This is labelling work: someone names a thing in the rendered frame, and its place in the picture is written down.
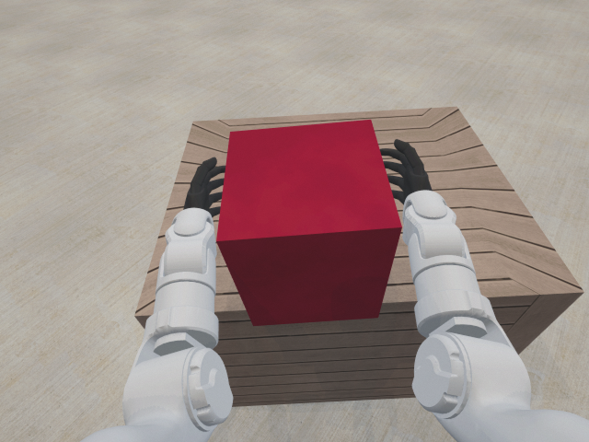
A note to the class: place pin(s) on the left robot hand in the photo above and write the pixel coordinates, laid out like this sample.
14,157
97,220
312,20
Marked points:
198,195

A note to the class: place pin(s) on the carton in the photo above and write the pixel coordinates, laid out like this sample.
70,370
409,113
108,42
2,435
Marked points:
308,224

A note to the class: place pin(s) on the robot right upper arm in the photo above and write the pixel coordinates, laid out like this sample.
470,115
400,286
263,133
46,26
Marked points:
479,391

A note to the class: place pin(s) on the robot right forearm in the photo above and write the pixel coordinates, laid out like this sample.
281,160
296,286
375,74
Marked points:
442,271

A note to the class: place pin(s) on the robot left upper arm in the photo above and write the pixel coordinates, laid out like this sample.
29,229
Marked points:
179,397

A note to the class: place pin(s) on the right robot hand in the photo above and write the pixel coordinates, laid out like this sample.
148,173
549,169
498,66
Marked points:
412,170

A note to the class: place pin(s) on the robot left forearm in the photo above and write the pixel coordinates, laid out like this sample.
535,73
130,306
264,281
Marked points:
185,290

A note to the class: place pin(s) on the pedestal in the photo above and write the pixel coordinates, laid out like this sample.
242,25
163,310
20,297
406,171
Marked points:
516,267

